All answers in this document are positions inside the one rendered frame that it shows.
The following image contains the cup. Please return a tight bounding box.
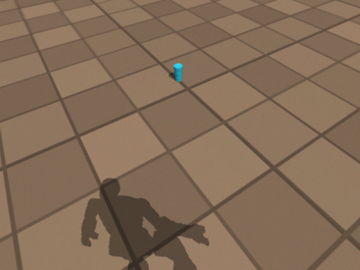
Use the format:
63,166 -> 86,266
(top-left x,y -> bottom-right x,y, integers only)
174,63 -> 183,82

